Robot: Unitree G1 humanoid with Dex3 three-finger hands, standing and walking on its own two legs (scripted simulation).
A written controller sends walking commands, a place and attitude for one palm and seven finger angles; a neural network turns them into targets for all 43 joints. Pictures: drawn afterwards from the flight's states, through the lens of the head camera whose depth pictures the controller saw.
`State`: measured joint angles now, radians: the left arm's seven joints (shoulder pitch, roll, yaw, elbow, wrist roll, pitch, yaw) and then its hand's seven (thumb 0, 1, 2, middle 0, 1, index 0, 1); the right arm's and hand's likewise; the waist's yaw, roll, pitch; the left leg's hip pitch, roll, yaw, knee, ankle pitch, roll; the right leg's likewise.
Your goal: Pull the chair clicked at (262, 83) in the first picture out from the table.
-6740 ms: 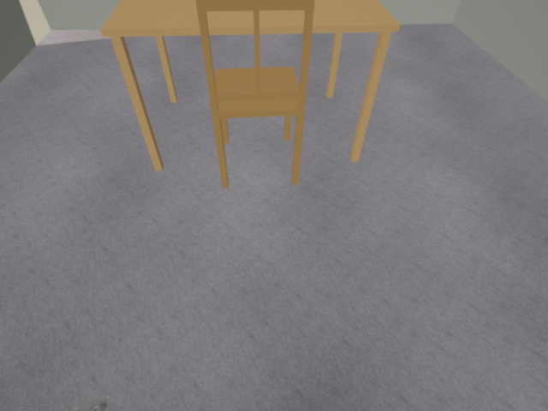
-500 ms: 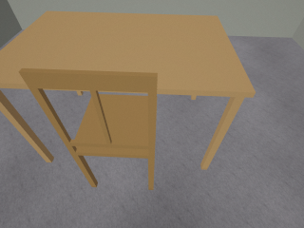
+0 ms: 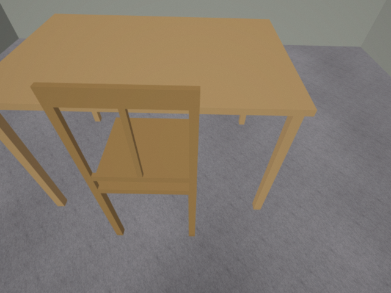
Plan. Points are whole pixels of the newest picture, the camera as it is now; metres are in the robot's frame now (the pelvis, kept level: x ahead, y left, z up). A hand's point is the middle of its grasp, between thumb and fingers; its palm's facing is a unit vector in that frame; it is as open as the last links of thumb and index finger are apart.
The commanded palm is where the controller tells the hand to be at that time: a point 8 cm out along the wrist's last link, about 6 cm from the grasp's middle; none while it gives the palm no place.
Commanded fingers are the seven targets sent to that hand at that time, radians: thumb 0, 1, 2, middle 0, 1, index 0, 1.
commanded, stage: come to a stop and stand still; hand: left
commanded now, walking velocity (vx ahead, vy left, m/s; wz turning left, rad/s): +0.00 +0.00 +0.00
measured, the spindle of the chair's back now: (132, 146) +0.53 +0.23 -0.07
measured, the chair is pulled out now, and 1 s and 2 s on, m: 0.00 0.00 0.00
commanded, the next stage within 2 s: look again from close up in 0.40 s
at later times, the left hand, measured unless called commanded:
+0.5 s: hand out of the picture -0.03 +0.15 -0.17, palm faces +0.04 -0.98 -0.19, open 7.4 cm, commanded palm none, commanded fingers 0.00 0.90 0.90 -0.20 -0.30 -0.20 -0.30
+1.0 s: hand out of the picture -0.01 +0.14 -0.17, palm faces +0.04 -0.98 -0.19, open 7.4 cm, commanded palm none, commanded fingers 0.00 0.90 0.90 -0.20 -0.30 -0.20 -0.30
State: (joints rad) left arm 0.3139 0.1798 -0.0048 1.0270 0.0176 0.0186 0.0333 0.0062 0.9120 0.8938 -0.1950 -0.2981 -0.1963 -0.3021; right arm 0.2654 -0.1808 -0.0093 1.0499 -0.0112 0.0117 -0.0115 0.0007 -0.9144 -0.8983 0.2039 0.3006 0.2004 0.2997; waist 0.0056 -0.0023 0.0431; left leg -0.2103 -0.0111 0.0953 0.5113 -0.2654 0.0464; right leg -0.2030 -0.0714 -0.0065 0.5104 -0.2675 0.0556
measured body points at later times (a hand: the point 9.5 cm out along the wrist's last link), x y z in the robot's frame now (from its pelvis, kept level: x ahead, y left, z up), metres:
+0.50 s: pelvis -0.02 -0.02 +0.00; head -0.01 -0.02 +0.45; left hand -0.03 +0.20 -0.16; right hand -0.03 -0.23 -0.16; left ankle +0.01 +0.09 -0.74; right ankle +0.00 -0.15 -0.74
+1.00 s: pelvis -0.01 -0.03 +0.00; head +0.01 -0.03 +0.45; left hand -0.01 +0.19 -0.15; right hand -0.02 -0.24 -0.16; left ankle +0.01 +0.09 -0.74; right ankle +0.00 -0.16 -0.74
